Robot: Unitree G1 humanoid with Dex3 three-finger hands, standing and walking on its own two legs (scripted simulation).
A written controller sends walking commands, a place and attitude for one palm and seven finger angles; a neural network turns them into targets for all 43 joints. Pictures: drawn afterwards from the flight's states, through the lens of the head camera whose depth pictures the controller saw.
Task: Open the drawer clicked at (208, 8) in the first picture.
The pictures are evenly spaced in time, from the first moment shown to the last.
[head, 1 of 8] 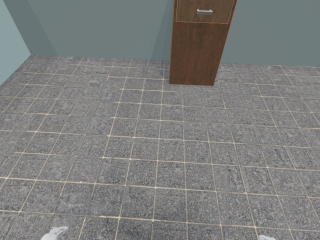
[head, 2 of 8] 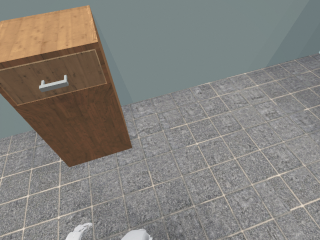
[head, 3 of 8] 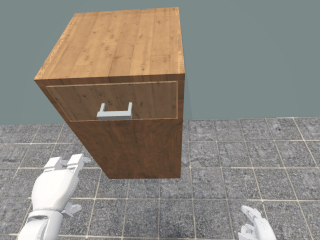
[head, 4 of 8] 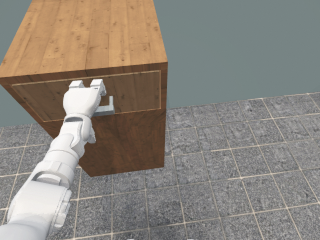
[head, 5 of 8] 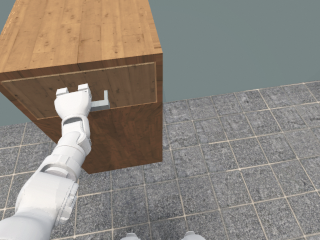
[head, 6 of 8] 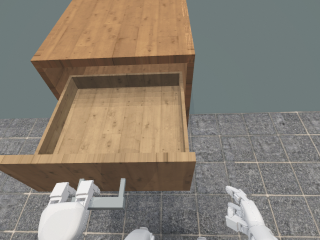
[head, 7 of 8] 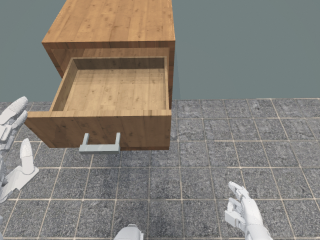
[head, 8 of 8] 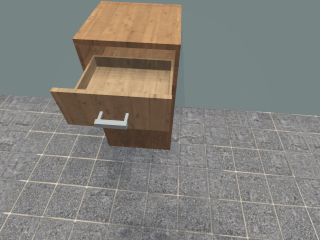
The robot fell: no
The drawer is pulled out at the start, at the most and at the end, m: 0.00 0.30 0.30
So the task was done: yes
